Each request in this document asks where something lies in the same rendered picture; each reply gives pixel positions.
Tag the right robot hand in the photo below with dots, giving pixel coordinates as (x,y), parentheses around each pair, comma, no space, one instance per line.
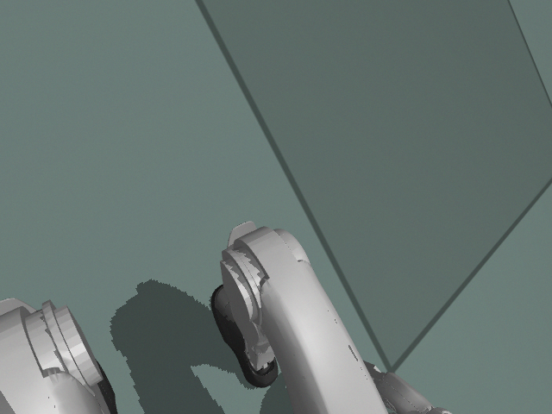
(397,394)

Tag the left robot foot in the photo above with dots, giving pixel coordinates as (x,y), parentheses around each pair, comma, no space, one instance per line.
(107,391)

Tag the right robot foot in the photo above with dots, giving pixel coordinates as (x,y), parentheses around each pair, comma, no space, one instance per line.
(233,337)

